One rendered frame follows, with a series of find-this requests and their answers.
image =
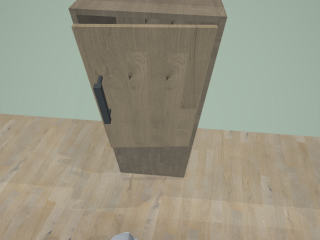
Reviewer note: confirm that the cupboard door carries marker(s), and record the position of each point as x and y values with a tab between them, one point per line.
153	78

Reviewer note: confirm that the handle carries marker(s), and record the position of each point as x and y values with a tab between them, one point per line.
101	100

